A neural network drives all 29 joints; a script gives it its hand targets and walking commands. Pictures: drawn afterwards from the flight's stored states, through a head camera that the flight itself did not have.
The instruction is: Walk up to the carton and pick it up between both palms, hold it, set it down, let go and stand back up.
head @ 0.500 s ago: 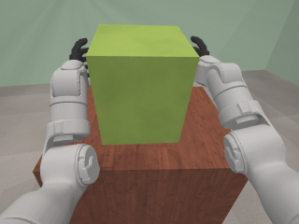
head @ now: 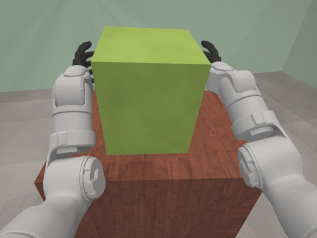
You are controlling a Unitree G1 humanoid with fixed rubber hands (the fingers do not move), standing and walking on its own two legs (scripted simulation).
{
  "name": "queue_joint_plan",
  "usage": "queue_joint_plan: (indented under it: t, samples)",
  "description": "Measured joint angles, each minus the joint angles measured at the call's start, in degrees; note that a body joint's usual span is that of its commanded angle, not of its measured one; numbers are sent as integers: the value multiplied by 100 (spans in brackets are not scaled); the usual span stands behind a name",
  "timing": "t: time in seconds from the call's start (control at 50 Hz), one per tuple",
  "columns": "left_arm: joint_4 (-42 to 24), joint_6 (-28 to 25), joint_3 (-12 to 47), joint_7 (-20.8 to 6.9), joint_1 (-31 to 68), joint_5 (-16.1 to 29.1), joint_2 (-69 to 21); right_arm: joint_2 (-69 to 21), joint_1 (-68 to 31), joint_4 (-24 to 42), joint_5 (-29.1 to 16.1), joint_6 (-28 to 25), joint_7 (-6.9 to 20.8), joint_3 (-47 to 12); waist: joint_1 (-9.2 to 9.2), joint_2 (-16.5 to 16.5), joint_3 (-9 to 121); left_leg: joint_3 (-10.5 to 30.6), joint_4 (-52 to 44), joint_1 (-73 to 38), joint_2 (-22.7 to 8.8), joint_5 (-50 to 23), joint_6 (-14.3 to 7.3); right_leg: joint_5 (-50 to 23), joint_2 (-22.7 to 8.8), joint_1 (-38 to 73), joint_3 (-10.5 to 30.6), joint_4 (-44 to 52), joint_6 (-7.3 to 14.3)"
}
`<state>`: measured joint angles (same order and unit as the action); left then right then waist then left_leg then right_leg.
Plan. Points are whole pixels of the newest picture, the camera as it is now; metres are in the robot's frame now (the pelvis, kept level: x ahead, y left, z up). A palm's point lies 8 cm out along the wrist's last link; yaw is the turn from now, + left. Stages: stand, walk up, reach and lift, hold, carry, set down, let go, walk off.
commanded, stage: hold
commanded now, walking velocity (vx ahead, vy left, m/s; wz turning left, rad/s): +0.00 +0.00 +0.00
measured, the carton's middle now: (147, 91) +0.38 +0.01 +0.25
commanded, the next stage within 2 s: none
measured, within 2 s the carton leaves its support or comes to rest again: neither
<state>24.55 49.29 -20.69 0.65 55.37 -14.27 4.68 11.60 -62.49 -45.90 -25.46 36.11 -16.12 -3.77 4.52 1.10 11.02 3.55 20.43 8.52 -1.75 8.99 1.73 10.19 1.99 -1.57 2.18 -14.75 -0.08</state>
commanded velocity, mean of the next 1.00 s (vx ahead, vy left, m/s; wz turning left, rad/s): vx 0.00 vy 0.00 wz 0.00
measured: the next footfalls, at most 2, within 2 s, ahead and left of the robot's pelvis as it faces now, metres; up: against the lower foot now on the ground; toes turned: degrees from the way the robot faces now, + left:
none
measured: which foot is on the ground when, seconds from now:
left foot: down 0.00-1.00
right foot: down 0.00-1.00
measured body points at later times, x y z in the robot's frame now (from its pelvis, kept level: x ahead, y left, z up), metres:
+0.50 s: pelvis +0.00 +0.00 +0.00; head -0.10 +0.03 +0.44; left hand +0.38 +0.17 +0.30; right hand +0.38 -0.14 +0.31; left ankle +0.03 +0.13 -0.75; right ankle -0.02 -0.12 -0.75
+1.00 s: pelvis +0.00 +0.00 +0.00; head -0.09 +0.03 +0.44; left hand +0.39 +0.16 +0.30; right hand +0.38 -0.14 +0.31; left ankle +0.03 +0.13 -0.75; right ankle -0.02 -0.12 -0.75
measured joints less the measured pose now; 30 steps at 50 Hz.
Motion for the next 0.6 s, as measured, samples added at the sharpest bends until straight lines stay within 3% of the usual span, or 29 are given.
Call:
queue_joint_plan:
  t: [0.2, 0.6]
  samples:
    - [256, -23, -84, -37, 114, -45, 4, -10, -103, -185, 41, 71, 2, 55, -41, 35, 12, -37, -34, -76, 8, 2, -15, 7, -10, 43, 44, -3, -4]
    - [56, -14, 21, -7, 16, -16, -1, 1, -116, -125, 23, 43, 13, 93, 13, 42, -1, -5, 42, 10, 24, 18, -24, -14, -14, 4, 30, 5, -20]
